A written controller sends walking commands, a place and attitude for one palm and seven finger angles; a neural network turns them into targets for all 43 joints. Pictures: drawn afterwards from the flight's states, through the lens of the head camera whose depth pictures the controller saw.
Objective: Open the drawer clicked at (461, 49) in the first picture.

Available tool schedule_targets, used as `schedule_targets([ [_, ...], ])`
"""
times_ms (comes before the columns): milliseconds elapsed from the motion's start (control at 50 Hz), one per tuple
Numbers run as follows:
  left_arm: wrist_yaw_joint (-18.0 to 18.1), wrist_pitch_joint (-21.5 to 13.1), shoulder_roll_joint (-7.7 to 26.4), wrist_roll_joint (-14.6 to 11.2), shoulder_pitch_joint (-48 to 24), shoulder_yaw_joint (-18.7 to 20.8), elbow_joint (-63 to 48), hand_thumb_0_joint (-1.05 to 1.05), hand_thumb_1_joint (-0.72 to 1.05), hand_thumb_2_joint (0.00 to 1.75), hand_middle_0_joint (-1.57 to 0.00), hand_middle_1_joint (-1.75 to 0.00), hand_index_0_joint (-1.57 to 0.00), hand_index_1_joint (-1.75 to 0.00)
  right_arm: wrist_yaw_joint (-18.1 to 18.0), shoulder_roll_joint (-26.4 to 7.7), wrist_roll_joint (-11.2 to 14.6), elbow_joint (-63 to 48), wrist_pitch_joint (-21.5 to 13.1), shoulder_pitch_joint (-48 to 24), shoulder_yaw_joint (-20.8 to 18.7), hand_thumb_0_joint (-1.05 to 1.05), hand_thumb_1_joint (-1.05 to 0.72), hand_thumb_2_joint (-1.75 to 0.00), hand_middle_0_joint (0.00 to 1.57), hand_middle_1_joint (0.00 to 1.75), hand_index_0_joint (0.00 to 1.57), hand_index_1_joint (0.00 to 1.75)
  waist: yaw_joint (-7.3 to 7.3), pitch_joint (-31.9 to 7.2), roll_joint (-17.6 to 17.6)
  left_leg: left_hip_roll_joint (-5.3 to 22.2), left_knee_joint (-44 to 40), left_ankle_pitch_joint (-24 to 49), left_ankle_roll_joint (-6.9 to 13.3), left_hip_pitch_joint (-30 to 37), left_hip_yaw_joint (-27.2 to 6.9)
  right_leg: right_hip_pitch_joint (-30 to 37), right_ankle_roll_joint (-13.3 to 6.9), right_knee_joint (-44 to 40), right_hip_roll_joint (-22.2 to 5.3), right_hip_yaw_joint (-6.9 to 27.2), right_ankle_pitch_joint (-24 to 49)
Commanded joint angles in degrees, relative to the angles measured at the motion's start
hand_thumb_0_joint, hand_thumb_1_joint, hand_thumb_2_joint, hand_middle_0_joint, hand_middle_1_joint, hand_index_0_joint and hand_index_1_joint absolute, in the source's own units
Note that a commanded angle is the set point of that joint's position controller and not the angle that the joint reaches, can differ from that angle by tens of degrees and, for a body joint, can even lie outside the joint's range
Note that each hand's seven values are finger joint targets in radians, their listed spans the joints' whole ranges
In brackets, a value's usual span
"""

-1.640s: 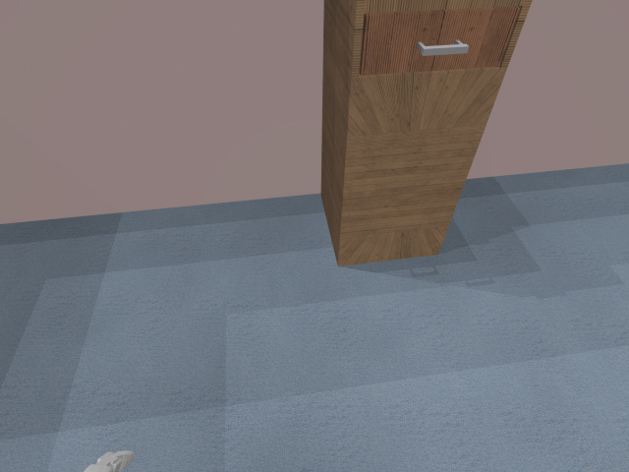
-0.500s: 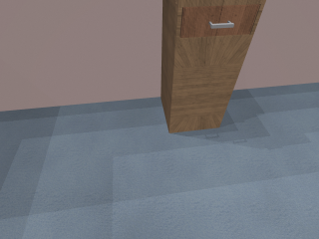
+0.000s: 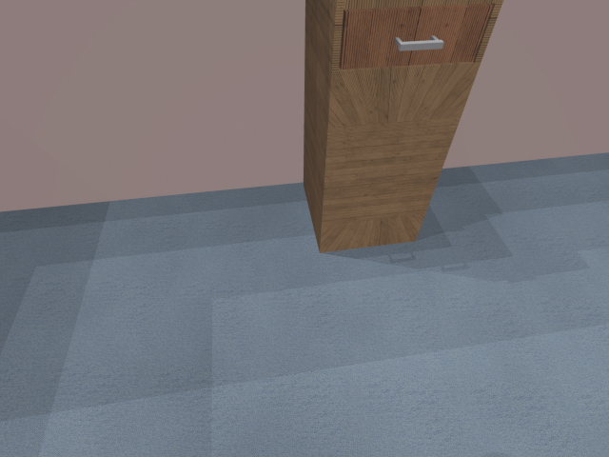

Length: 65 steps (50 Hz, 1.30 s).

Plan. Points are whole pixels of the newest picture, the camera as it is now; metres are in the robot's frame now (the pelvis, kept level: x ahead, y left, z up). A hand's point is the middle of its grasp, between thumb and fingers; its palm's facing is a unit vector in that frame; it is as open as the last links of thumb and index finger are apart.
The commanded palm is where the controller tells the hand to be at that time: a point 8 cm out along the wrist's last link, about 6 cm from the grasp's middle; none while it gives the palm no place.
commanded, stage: walk to a spot facing it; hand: left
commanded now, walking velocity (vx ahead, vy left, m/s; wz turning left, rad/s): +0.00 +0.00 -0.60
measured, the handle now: (418, 42) +1.07 -0.22 +0.10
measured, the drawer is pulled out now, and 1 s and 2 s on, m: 0.00 0.00 0.00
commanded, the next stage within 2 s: none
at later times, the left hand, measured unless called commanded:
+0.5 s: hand out of the picture +0.05 +0.16 -0.17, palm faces -0.20 -0.94 -0.27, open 7.4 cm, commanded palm none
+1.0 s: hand out of the picture +0.13 +0.21 -0.18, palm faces -0.45 -0.87 -0.22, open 7.4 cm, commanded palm none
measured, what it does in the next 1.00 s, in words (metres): steps on the spot, turning right: left foot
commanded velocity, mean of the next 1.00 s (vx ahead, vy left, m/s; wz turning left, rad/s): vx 0.01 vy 0.00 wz -0.60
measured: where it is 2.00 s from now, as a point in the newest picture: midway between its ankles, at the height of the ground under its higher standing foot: outside the picture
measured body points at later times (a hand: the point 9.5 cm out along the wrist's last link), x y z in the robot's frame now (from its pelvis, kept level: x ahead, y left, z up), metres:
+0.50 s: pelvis -0.03 -0.03 -0.01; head +0.01 -0.06 +0.43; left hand +0.06 +0.21 -0.15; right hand +0.00 -0.29 -0.17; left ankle -0.01 +0.13 -0.67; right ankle -0.02 -0.10 -0.75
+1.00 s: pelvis -0.04 +0.05 +0.00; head -0.01 +0.07 +0.44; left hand +0.15 +0.25 -0.16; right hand -0.09 -0.22 -0.12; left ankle +0.00 +0.14 -0.75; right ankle -0.10 -0.08 -0.66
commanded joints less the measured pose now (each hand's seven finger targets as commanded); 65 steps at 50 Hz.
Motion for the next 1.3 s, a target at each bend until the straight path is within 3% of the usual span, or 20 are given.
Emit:
schedule_targets([
  [0, 0.82, 1.02, 6.36, -0.20, 1.45, 1.94, -4.35, 0.00, 0.90, 0.90, -0.20, -0.30, -0.20, -0.30, -1.09, -4.91, -0.11, -4.03, 0.30, 2.69, -1.80, 0.00, -0.90, -0.90, 0.20, 0.30, 0.20, 0.30, -1.16, -2.39, -1.71, 6.40, 1.43, 5.47, 0.79, 1.08, -1.19, -5.05, -1.05, 0.18, -6.45, 7.65, 11.19],
  [140, 0.01, 2.24, 5.19, 0.11, 2.81, 3.50, -9.18, 0.00, 0.90, 0.90, -0.20, -0.30, -0.20, -0.30, -1.52, -6.70, -0.22, -8.88, 1.10, 2.76, -4.27, 0.00, -0.90, -0.90, 0.20, 0.30, 0.20, 0.30, -1.13, -3.23, 3.35, 11.90, 2.43, 1.31, 3.36, 0.05, -2.70, -12.67, -0.58, 12.10, -1.92, 6.35, 8.55],
  [200, -0.48, 2.86, 2.39, 0.12, 4.61, 4.08, -10.57, 0.00, 0.90, 0.90, -0.20, -0.30, -0.20, -0.30, -1.46, -7.02, -0.38, -10.49, 0.60, 0.95, -5.15, 0.00, -0.90, -0.90, 0.20, 0.30, 0.20, 0.30, -0.12, -2.96, 11.48, 20.31, -1.92, 7.95, 9.27, -3.03, -6.27, -14.09, 1.22, 29.10, 0.02, -0.21, -14.16],
  [240, -0.61, 2.90, 1.91, 0.12, 5.91, 4.56, -11.22, 0.00, 0.90, 0.90, -0.20, -0.30, -0.20, -0.30, -1.51, -6.25, -0.54, -11.84, 0.47, -0.36, -5.29, 0.00, -0.90, -0.90, 0.20, 0.30, 0.20, 0.30, 0.65, -3.30, 10.39, 21.56, 1.30, 13.54, 9.99, -4.23, -3.75, -12.39, 0.96, 29.26, -2.62, 0.18, -17.83],
  [280, -0.84, 2.32, 1.24, 0.26, 10.97, 5.08, -10.20, 0.00, 0.90, 0.90, -0.20, -0.30, -0.20, -0.30, -1.43, -5.65, -0.72, -12.29, 0.88, -2.23, -5.60, 0.00, -0.90, -0.90, 0.20, 0.30, 0.20, 0.30, 3.60, -3.08, 6.78, 17.90, 11.41, 10.73, 5.65, -9.14, 2.33, -4.10, 0.68, 17.48, -2.80, -1.28, -8.93],
  [300, -0.57, 1.52, 4.16, 0.72, 13.86, 5.75, -9.72, 0.00, 0.90, 0.90, -0.20, -0.30, -0.20, -0.30, -1.16, -3.64, -0.42, -12.69, 1.56, -1.78, -5.31, 0.00, -0.90, -0.90, 0.20, 0.30, 0.20, 0.30, 4.88, -2.64, -5.15, 11.06, 25.38, -0.10, 0.69, -14.02, 7.42, -1.20, -0.56, 4.60, -6.30, 6.12, 3.01],
  [320, 0.47, 0.61, 10.44, 1.28, 14.12, 6.74, -10.22, 0.00, 0.90, 0.90, -0.20, -0.30, -0.20, -0.30, -0.90, 1.74, -0.24, -14.80, 1.72, 0.25, -4.33, 0.00, -0.90, -0.90, 0.20, 0.30, 0.20, 0.30, 3.40, -1.77, -24.13, 0.97, 41.13, -23.00, -3.07, -27.99, 7.17, 0.62, -5.16, -4.49, -19.93, 31.36, 17.81],
  [340, 1.26, 0.99, 10.32, 0.33, 14.83, 6.63, -10.55, 0.00, 0.90, 0.90, -0.20, -0.30, -0.20, -0.30, -1.12, -0.22, -0.08, -15.56, 2.19, -1.69, -4.57, 0.00, -0.90, -0.90, 0.20, 0.30, 0.20, 0.30, 4.35, -2.05, -18.29, 1.73, 45.58, -22.83, -2.10, -25.17, -0.90, -3.35, -8.98, -6.80, -21.77, 32.13, 18.38],
  [360, 1.48, 1.11, 8.62, 0.46, 11.68, 6.70, -11.46, 0.00, 0.90, 0.90, -0.20, -0.30, -0.20, -0.30, -1.06, 0.08, 0.03, -15.08, 2.20, -0.87, -4.76, 0.00, -0.90, -0.90, 0.20, 0.30, 0.20, 0.30, 2.08, -2.01, -13.77, 3.25, 46.56, -18.64, -1.57, -26.03, -2.75, -2.56, -10.45, -6.17, -19.21, 27.66, 11.20],
  [440, 1.27, 0.28, 4.22, -0.02, 7.52, 6.02, -12.70, 0.00, 0.90, 0.90, -0.20, -0.30, -0.20, -0.30, -0.90, 0.50, -0.37, -12.89, 1.69, 0.42, -4.81, 0.00, -0.90, -0.90, 0.20, 0.30, 0.20, 0.30, 0.34, -4.64, -4.98, 3.61, 44.68, -9.62, -2.80, -23.93, -2.11, -0.84, -9.20, -1.93, -12.71, 20.89, 16.97],
  [660, 0.88, 1.19, 5.02, 0.59, 10.16, 6.90, -12.37, 0.00, 0.90, 0.90, -0.20, -0.30, -0.20, -0.30, -1.49, 1.45, -0.02, -15.17, 1.72, -2.38, -4.44, 0.00, -0.90, -0.90, 0.20, 0.30, 0.20, 0.30, 2.38, -6.20, -8.24, 0.59, 28.70, -12.65, -3.00, -19.19, -1.87, 0.92, -10.27, -2.82, -10.00, 26.26, 12.40],
  [760, 0.88, 1.84, 6.09, 0.69, 6.54, 7.21, -13.54, 0.00, 0.90, 0.90, -0.20, -0.30, -0.20, -0.30, -1.97, 1.29, 0.73, -14.99, 0.98, 2.49, -4.46, 0.00, -0.90, -0.90, 0.20, 0.30, 0.20, 0.30, 0.45, -7.95, -9.94, -1.69, 12.91, -12.04, -1.19, -9.22, -1.93, -2.44, -8.44, -1.22, -8.42, 28.96, 16.09],
  [800, 0.66, 2.15, 5.32, 0.26, 3.47, 7.02, -14.47, 0.00, 0.90, 0.90, -0.20, -0.30, -0.20, -0.30, -2.40, 0.09, 0.84, -13.50, 0.31, 8.54, -4.68, 0.00, -0.90, -0.90, 0.20, 0.30, 0.20, 0.30, -2.67, -9.20, -8.75, -0.59, 1.31, -4.59, 0.06, 4.15, -2.11, -11.40, -4.24, 1.82, -4.69, 26.20, 8.64],
  [820, 0.26, 2.34, 2.79, -0.18, 3.09, 6.50, -15.49, 0.00, 0.90, 0.90, -0.20, -0.30, -0.20, -0.30, -2.70, -3.17, 0.49, -13.32, -0.21, 10.19, -5.27, 0.00, -0.90, -0.90, 0.20, 0.30, 0.20, 0.30, -3.74, -8.81, 0.00, 7.31, -4.82, -7.75, 2.71, 11.10, -10.03, -21.21, -1.12, 8.39, 1.22, 19.91, -2.57],
  [840, -0.41, 2.30, -0.27, -0.39, 4.45, 6.08, -16.16, 0.00, 0.90, 0.90, -0.20, -0.30, -0.20, -0.30, -2.46, -7.81, -0.04, -15.00, -0.03, 7.18, -6.19, 0.00, -0.90, -0.90, 0.20, 0.30, 0.20, 0.30, -2.18, -6.78, 15.99, 21.64, -9.85, -7.25, 5.90, 11.48, -23.65, -30.37, 1.77, 23.05, 7.06, 9.20, -17.87],
  [860, -0.40, 2.54, 2.20, 0.47, 3.02, 7.01, -16.20, 0.00, 0.90, 0.90, -0.20, -0.30, -0.20, -0.30, -2.36, -8.34, -0.18, -16.38, 0.41, 4.19, -5.94, 0.00, -0.90, -0.90, 0.20, 0.30, 0.20, 0.30, -1.94, -2.73, 12.62, 27.34, -10.12, -5.24, 9.67, 0.75, -24.54, -28.84, 3.50, 34.74, 3.16, 6.02, -19.49],
  [900, -1.16, 3.37, 3.55, 1.32, 5.92, 8.33, -13.68, 0.00, 0.90, 0.90, -0.20, -0.30, -0.20, -0.30, -2.45, -2.50, -0.60, -17.90, 0.15, -2.74, -4.36, 0.00, -0.90, -0.90, 0.20, 0.30, 0.20, 0.30, 2.16, 0.57, 9.33, 18.79, -8.98, -1.81, 8.51, -8.99, -13.56, -23.69, 4.76, 47.01, 1.89, 5.16, -12.00],
  [960, -2.08, 3.75, 0.93, 0.95, 6.82, 7.45, -13.36, 0.00, 0.90, 0.90, -0.20, -0.30, -0.20, -0.30, -2.27, -1.57, -0.80, -17.93, -0.26, -1.93, -4.09, 0.00, -0.90, -0.90, 0.20, 0.30, 0.20, 0.30, 2.34, 1.66, 7.18, 14.06, -6.41, 3.25, 7.86, -7.39, -4.14, -24.55, 5.10, 49.91, 0.37, 1.85, -8.77],
  [1100, -3.51, 2.74, -1.26, 0.86, -4.40, 5.92, -16.34, 0.00, 0.90, 0.90, -0.20, -0.30, -0.20, -0.30, -1.62, -3.60, -1.04, -12.34, -1.39, 13.98, -5.34, 0.00, -0.90, -0.90, 0.20, 0.30, 0.20, 0.30, -4.77, 2.26, 8.13, 19.78, -9.56, -9.33, 9.49, 6.21, -5.12, -29.12, 4.86, 32.06, -4.62, -2.70, -10.44],
  [1280, -3.74, 1.24, -3.49, 0.74, -4.31, 5.50, -15.43, 0.00, 0.90, 0.90, -0.20, -0.30, -0.20, -0.30, -0.64, -4.50, -1.65, -9.76, -1.78, 14.20, -5.70, 0.00, -0.90, -0.90, 0.20, 0.30, 0.20, 0.30, -3.17, 0.44, 9.35, 21.25, -4.55, -7.25, 6.06, 1.26, 5.60, -12.83, 1.75, 13.89, -3.02, -8.64, -12.09],
])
